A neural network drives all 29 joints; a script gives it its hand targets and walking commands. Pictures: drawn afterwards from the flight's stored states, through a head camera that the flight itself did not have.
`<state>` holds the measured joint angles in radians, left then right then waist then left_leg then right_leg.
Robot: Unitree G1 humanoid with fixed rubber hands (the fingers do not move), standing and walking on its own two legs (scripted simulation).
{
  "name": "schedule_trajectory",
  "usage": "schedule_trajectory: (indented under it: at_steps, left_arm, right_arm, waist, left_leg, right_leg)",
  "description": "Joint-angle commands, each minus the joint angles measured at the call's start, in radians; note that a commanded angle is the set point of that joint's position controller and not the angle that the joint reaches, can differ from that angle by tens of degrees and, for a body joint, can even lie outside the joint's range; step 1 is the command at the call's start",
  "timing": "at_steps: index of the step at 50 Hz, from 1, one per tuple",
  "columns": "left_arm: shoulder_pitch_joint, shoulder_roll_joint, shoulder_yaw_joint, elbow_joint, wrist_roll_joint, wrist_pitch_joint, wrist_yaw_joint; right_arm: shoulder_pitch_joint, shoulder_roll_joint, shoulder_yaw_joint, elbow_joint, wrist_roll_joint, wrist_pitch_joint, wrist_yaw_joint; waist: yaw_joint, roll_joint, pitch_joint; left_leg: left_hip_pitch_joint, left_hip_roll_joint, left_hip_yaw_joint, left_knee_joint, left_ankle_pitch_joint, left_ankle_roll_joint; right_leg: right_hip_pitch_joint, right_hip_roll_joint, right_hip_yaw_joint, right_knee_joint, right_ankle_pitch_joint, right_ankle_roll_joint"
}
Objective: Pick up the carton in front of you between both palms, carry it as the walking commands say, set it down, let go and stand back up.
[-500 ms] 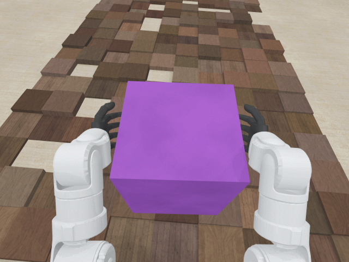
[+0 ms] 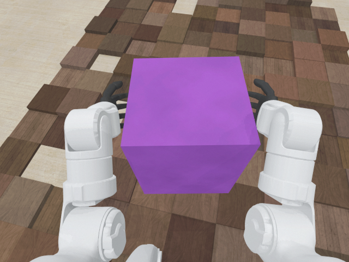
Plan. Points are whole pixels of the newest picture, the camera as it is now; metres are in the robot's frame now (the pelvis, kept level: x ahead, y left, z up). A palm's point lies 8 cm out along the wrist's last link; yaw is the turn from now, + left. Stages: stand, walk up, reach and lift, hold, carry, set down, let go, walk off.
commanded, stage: carry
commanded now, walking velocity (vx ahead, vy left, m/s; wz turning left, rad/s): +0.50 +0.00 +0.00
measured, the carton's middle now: (186, 133) +0.40 +0.02 +0.05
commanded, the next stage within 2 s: none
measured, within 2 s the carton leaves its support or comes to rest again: neither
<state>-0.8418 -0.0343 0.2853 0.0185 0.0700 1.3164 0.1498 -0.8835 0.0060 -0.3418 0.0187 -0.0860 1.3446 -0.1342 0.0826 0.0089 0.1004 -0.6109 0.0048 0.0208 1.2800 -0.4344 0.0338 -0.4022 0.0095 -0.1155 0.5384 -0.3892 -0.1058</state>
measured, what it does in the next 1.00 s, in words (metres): climbs: left foot, then right foot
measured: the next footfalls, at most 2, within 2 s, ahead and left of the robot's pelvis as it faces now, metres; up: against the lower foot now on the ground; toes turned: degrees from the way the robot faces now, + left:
left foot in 0.18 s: +0.30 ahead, +0.11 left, +0.01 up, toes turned +2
right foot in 0.56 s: +0.56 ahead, -0.07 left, +0.03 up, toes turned -4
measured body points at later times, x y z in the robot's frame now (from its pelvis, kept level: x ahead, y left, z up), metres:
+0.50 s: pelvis +0.34 +0.02 +0.02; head +0.41 +0.02 +0.47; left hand +0.77 +0.12 +0.18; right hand +0.73 -0.18 +0.18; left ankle +0.26 +0.11 -0.72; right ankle +0.44 -0.09 -0.67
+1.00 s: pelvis +0.65 +0.00 +0.03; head +0.69 +0.00 +0.48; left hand +1.03 +0.17 +0.14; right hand +1.04 -0.13 +0.14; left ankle +0.79 +0.10 -0.69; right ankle +0.52 -0.07 -0.70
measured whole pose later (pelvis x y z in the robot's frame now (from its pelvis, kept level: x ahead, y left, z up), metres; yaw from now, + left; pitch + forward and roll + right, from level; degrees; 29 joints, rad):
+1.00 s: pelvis +0.65 +0.00 +0.03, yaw +0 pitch +5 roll +0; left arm -0.71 -0.02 0.23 0.13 0.05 1.20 0.13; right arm -0.70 0.04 -0.28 0.05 -0.11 1.24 -0.11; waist 0.07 0.02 -0.02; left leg -0.58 0.02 0.08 0.53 0.00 0.04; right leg -0.10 0.05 -0.09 0.43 -0.40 -0.06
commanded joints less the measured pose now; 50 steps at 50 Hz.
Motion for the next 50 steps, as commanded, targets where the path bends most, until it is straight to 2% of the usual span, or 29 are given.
schedule_trajectory:
  at_steps: [1,4,6,7,8,9,10,11,12,13,14,16,18,21,25,26,27,28,29,30,31,32,33,34,36,39,41,47,50]
  left_arm:
    - [-0.869,-1.082,-0.674,-0.287,-0.515,-0.026,-0.239]
    - [-0.838,-1.023,-0.723,-0.329,-0.529,-0.033,-0.245]
    - [-0.802,-0.979,-0.742,-0.308,-0.517,-0.033,-0.252]
    - [-0.778,-0.96,-0.747,-0.277,-0.511,-0.029,-0.256]
    - [-0.763,-0.951,-0.75,-0.242,-0.509,-0.023,-0.261]
    - [-0.748,-0.934,-0.752,-0.207,-0.499,-0.02,-0.265]
    - [-0.759,-0.912,-0.749,-0.174,-0.483,-0.016,-0.267]
    - [-0.749,-0.924,-0.738,-0.143,-0.481,0.0,-0.269]
    - [-0.778,-0.923,-0.722,-0.116,-0.471,0.007,-0.265]
    - [-0.776,-0.926,-0.698,-0.103,-0.451,0.01,-0.262]
    - [-0.771,-0.941,-0.683,-0.097,-0.434,0.013,-0.258]
    - [-0.765,-0.953,-0.64,-0.078,-0.397,0.01,-0.24]
    - [-0.746,-0.956,-0.613,-0.079,-0.365,0.008,-0.22]
    - [-0.711,-0.92,-0.574,-0.048,-0.31,0.002,-0.191]
    - [-0.674,-0.883,-0.557,0.03,-0.265,0.002,-0.179]
    - [-0.669,-0.884,-0.557,0.05,-0.267,0.004,-0.183]
    - [-0.663,-0.895,-0.554,0.073,-0.274,0.005,-0.189]
    - [-0.656,-0.906,-0.549,0.084,-0.288,0.005,-0.2]
    - [-0.649,-0.917,-0.544,0.094,-0.298,0.006,-0.212]
    - [-0.632,-0.905,-0.541,0.108,-0.301,0.005,-0.218]
    - [-0.684,-0.954,-0.56,0.064,-0.335,0.002,-0.228]
    - [-0.727,-0.996,-0.582,0.019,-0.375,0.0,-0.239]
    - [-0.783,-1.031,-0.609,-0.035,-0.416,-0.003,-0.248]
    - [-0.818,-1.063,-0.637,-0.072,-0.452,-0.005,-0.255]
    - [-0.819,-1.113,-0.663,-0.09,-0.497,-0.012,-0.267]
    - [-0.775,-1.144,-0.686,-0.058,-0.529,-0.036,-0.29]
    - [-0.755,-1.155,-0.697,-0.038,-0.535,-0.059,-0.304]
    - [-0.677,-1.133,-0.728,-0.02,-0.509,-0.118,-0.309]
    - [-0.605,-1.105,-0.73,0.01,-0.475,-0.13,-0.297]
  right_arm:
    - [-0.641,1.024,0.631,-0.121,0.327,-0.045,0.169]
    - [-0.585,0.949,0.663,-0.167,0.285,-0.063,0.147]
    - [-0.576,0.906,0.694,-0.174,0.279,-0.064,0.142]
    - [-0.582,0.894,0.707,-0.171,0.284,-0.062,0.143]
    - [-0.576,0.887,0.711,-0.148,0.293,-0.056,0.149]
    - [-0.575,0.877,0.716,-0.127,0.307,-0.051,0.157]
    - [-0.58,0.881,0.725,-0.107,0.326,-0.046,0.171]
    - [-0.597,0.857,0.727,-0.075,0.337,-0.048,0.181]
    - [-0.604,0.892,0.725,-0.053,0.37,-0.037,0.194]
    - [-0.63,0.939,0.734,-0.061,0.411,-0.03,0.211]
    - [-0.665,0.978,0.741,-0.077,0.443,-0.029,0.226]
    - [-0.76,1.053,0.751,-0.114,0.508,-0.024,0.246]
    - [-0.811,1.082,0.752,-0.142,0.546,-0.024,0.253]
    - [-0.836,1.083,0.74,-0.145,0.572,-0.02,0.259]
    - [-0.801,1.07,0.724,-0.033,0.564,-0.017,0.273]
    - [-0.783,1.07,0.713,0.004,0.555,-0.018,0.276]
    - [-0.762,1.076,0.703,0.037,0.544,-0.019,0.278]
    - [-0.745,1.077,0.694,0.064,0.53,-0.02,0.279]
    - [-0.742,1.078,0.684,0.08,0.516,-0.02,0.28]
    - [-0.719,1.101,0.686,0.061,0.5,-0.015,0.272]
    - [-0.746,1.08,0.663,0.063,0.472,-0.015,0.263]
    - [-0.748,1.086,0.664,0.043,0.465,-0.018,0.254]
    - [-0.748,1.096,0.663,0.018,0.454,-0.023,0.242]
    - [-0.725,1.094,0.654,0.002,0.435,-0.027,0.229]
    - [-0.645,1.082,0.646,0.007,0.391,-0.037,0.205]
    - [-0.525,1.071,0.65,0.055,0.326,-0.064,0.185]
    - [-0.485,1.072,0.659,0.075,0.3,-0.087,0.181]
    - [-0.488,1.084,0.725,0.042,0.327,-0.132,0.192]
    - [-0.466,1.073,0.737,0.045,0.352,-0.134,0.209]
  waist:
    - [0.021,-0.102,-0.673]
    - [0.018,-0.125,-0.641]
    - [0.002,-0.166,-0.605]
    - [-0.032,-0.184,-0.614]
    - [-0.093,-0.163,-0.648]
    - [-0.147,-0.122,-0.691]
    - [-0.198,-0.043,-0.736]
    - [-0.172,0.288,-0.825]
    - [-0.171,0.283,-0.814]
    - [-0.18,0.192,-0.745]
    - [-0.181,0.104,-0.703]
    - [-0.168,0.043,-0.642]
    - [-0.175,0.106,-0.648]
    - [-0.183,0.101,-0.625]
    - [-0.153,0.16,-0.567]
    - [-0.126,0.169,-0.576]
    - [-0.088,0.145,-0.613]
    - [-0.04,0.115,-0.651]
    - [-0.007,-0.043,-0.709]
    - [-0.012,-0.301,-0.775]
    - [-0.016,-0.264,-0.758]
    - [-0.005,-0.19,-0.675]
    - [-0.015,-0.097,-0.639]
    - [-0.024,-0.079,-0.629]
    - [-0.029,-0.097,-0.645]
    - [-0.021,-0.1,-0.642]
    - [-0.011,-0.111,-0.621]
    - [0.009,-0.124,-0.517]
    - [-0.028,-0.154,-0.521]
  left_leg:
    - [-0.243,0.02,-0.013,-0.161,-0.017,-0.009]
    - [-0.121,-0.009,0.045,-0.451,0.101,-0.013]
    - [0.08,-0.068,0.136,-0.658,0.199,-0.012]
    - [0.21,-0.098,0.182,-0.707,0.26,-0.003]
    - [0.397,-0.109,0.208,-0.77,0.356,0.014]
    - [0.591,-0.075,0.193,-0.783,0.379,0.025]
    - [0.803,0.044,0.012,-0.77,0.301,0.041]
    - [1.008,0.31,-0.532,-0.819,0.562,0.217]
    - [1.068,0.348,-0.586,-0.81,0.643,0.297]
    - [1.05,0.318,-0.462,-0.765,0.785,0.272]
    - [1.023,0.301,-0.402,-0.756,0.802,0.239]
    - [0.916,0.253,-0.327,-0.808,0.794,0.174]
    - [0.93,0.264,-0.316,-0.802,0.84,0.198]
    - [0.906,0.233,-0.24,-0.806,0.872,0.195]
    - [0.7,0.153,-0.046,-0.803,0.96,0.123]
    - [0.652,0.145,-0.009,-0.75,1.027,0.099]
    - [0.589,0.128,0.044,-0.651,1.023,0.062]
    - [0.479,0.118,0.063,-0.539,0.883,0.031]
    - [0.283,0.057,0.065,-0.319,0.484,-0.006]
    - [-0.004,-0.102,0.021,-0.052,-0.069,-0.029]
    - [-0.079,-0.05,-0.071,0.079,-0.089,-0.003]
    - [-0.123,-0.025,-0.068,0.069,-0.052,0.004]
    - [-0.134,0.001,-0.061,0.001,-0.003,0.002]
    - [-0.115,0.02,-0.059,-0.07,0.043,-0.004]
    - [-0.072,0.017,-0.043,-0.164,0.066,-0.016]
    - [-0.109,0.013,-0.005,-0.303,0.071,-0.024]
    - [-0.126,0.01,0.019,-0.393,0.141,-0.026]
    - [-0.031,-0.013,0.093,-0.702,0.43,0.0]
    - [0.166,-0.019,0.106,-0.852,0.522,0.03]
  right_leg:
    - [0.755,-0.27,0.355,-0.08,0.562,-0.12]
    - [0.66,-0.211,0.234,-0.086,0.588,-0.099]
    - [0.539,-0.164,0.13,-0.082,0.643,-0.066]
    - [0.487,-0.162,0.095,-0.023,0.742,-0.049]
    - [0.421,-0.149,0.038,0.098,0.85,-0.016]
    - [0.317,-0.129,0.004,0.241,0.803,0.013]
    - [0.12,-0.096,0.034,0.416,0.512,0.033]
    - [-0.176,0.071,0.07,0.679,-0.057,0.075]
    - [-0.301,0.069,0.154,0.891,-0.147,0.065]
    - [-0.396,0.035,0.175,0.934,-0.137,0.052]
    - [-0.449,0.007,0.161,0.888,-0.102,0.049]
    - [-0.415,-0.022,0.133,0.735,-0.031,0.055]
    - [-0.416,-0.018,0.117,0.64,-0.07,0.067]
    - [-0.414,0.001,0.071,0.447,-0.012,0.065]
    - [-0.113,0.067,-0.047,0.087,0.205,0.06]
    - [0.015,0.084,-0.069,0.017,0.283,0.045]
    - [0.197,0.085,-0.082,-0.068,0.373,0.027]
    - [0.39,0.031,-0.038,-0.069,0.384,0.011]
    - [0.586,-0.185,0.272,-0.081,0.394,-0.038]
    - [0.784,-0.387,0.688,-0.114,0.533,-0.193]
    - [0.777,-0.374,0.684,-0.106,0.502,-0.21]
    - [0.693,-0.322,0.578,-0.099,0.572,-0.175]
    - [0.649,-0.296,0.503,-0.106,0.595,-0.133]
    - [0.61,-0.277,0.456,-0.122,0.604,-0.103]
    - [0.598,-0.256,0.397,-0.14,0.637,-0.085]
    - [0.628,-0.256,0.344,-0.135,0.725,-0.099]
    - [0.635,-0.247,0.304,-0.133,0.77,-0.1]
    - [0.596,-0.172,0.162,-0.121,0.81,-0.057]
    - [0.557,-0.167,0.111,-0.035,0.847,-0.016]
